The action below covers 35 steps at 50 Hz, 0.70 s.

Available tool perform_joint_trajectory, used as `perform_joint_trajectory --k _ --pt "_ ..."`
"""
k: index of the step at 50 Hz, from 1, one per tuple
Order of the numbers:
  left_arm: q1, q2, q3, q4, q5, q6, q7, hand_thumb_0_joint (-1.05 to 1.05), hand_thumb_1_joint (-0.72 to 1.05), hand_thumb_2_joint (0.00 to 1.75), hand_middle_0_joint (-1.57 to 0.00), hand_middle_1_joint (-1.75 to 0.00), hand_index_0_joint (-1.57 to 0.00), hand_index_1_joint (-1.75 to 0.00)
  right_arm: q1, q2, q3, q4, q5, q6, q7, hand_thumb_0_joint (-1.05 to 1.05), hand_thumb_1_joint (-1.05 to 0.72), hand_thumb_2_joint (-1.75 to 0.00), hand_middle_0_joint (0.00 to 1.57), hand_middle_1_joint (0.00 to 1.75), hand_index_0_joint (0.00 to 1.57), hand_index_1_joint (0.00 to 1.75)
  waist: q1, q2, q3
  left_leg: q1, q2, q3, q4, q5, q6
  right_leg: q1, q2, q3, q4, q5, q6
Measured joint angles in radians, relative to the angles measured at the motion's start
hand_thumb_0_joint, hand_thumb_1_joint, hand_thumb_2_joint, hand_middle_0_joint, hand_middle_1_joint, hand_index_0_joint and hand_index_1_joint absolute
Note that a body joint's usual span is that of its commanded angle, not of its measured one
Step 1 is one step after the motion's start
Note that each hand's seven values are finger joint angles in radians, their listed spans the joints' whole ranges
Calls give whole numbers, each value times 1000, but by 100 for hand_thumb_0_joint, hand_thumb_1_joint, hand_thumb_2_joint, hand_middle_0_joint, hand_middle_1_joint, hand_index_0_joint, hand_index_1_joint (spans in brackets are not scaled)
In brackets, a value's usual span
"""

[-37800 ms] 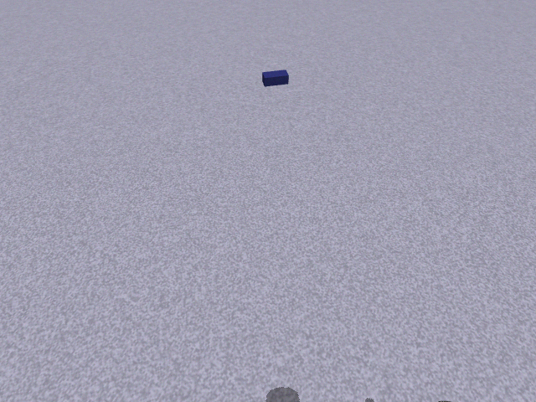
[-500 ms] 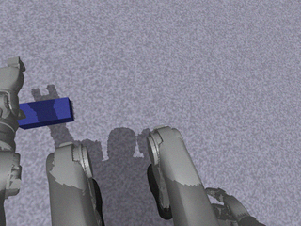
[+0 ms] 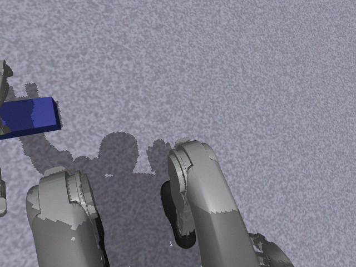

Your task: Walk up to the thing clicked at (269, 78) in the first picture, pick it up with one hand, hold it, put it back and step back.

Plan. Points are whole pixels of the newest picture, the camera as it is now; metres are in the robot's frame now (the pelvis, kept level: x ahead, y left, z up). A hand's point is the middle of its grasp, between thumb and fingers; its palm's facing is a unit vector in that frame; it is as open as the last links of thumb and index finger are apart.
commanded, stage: home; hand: left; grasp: from above
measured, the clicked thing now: (20, 119) +0.48 +0.28 -0.29
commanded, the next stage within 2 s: none
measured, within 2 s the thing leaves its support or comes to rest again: neither
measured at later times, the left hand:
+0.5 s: hand out of the picture +0.37 +0.26 +0.03, palm faces -0.22 -0.72 -0.65, open 7.8 cm
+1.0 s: hand out of the picture +0.27 +0.22 +0.24, palm faces +0.19 -0.95 -0.23, open 7.4 cm
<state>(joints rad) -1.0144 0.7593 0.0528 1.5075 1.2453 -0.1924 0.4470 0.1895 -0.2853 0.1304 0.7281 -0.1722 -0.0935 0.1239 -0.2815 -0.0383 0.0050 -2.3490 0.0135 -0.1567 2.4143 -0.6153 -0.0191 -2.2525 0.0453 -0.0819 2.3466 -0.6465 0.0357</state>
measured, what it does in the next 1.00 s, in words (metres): rises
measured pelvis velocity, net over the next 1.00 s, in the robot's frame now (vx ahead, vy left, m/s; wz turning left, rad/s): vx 0.06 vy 0.00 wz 0.14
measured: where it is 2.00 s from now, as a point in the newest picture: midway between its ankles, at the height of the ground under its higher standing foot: (141, 240)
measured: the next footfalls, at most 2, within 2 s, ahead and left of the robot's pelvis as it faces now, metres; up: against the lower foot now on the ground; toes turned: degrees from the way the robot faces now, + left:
none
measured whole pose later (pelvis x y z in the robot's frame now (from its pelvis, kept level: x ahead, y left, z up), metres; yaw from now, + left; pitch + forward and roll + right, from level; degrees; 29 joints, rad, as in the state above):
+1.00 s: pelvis +0.06 +0.00 +0.32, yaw +8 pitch +21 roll -3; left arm 0.17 0.25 0.07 0.15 -0.05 0.37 0.08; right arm 0.19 -0.20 0.06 0.56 0.04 -0.12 -0.12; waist -0.06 0.03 -0.19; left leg -1.16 0.03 -0.07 1.34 -0.55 -0.01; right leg -1.09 0.01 -0.04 1.29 -0.57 0.01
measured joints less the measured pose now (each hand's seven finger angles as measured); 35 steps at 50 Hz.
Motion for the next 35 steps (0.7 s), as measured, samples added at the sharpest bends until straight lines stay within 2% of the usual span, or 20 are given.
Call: perform_joint_trajectory --k 4,7,10,15,19,22,27,35 --pt "46 -39 35 -101 -87 51 2 0 -29 97 -23 -81 -21 -82 19 22 -16 11 5 -4 21 0 -89 -89 20 30 20 30 14 21 -22 -10 3 0 1 -19 -1 -12 2 1 1 -16 2" --pt "87 -87 47 -181 -188 97 -36 0 -17 97 -25 -74 -23 -76 23 39 -35 21 24 3 34 0 -89 -89 20 30 20 30 36 40 -53 13 10 6 -22 -39 1 5 4 5 -21 -31 3" --pt "145 -141 50 -281 -301 143 -97 0 -3 97 -25 -68 -23 -70 23 51 -63 21 55 14 40 1 -89 -89 20 30 20 30 63 64 -90 58 15 16 -67 -56 3 46 2 11 -63 -47 0" --pt "298 -223 29 -508 -488 211 -229 0 27 96 -25 -57 -23 -59 12 50 -103 -9 114 49 33 1 -90 -89 20 30 20 30 117 93 -150 171 22 40 -184 -68 9 152 -2 26 -172 -58 -2" --pt "441 -268 9 -689 -625 253 -324 0 51 96 -24 -48 -23 -49 -7 34 -125 -51 146 72 12 1 -90 -89 20 30 20 30 159 95 -185 276 26 54 -290 -60 11 251 -5 34 -274 -48 -6" --pt "539 -299 -2 -802 -721 275 -371 0 66 94 -23 -42 -22 -43 -27 19 -138 -83 163 76 -10 1 -91 -89 20 30 20 30 187 86 -199 355 25 62 -367 -48 11 329 -10 37 -348 -37 -9" --pt "683 -344 -14 -949 -851 307 -403 1 80 92 -22 -35 -21 -36 -69 0 -151 -121 182 62 -55 1 -91 -89 20 30 20 30 217 71 -205 484 19 68 -482 -26 8 458 -20 38 -458 -20 -14" --pt "882 -413 -11 -1134 -1068 407 -391 1 88 90 -21 -31 -21 -32 -121 18 -139 -161 200 32 -127 1 -91 -89 20 30 20 30 233 59 -203 696 13 77 -660 3 5 668 -32 40 -629 4 -19"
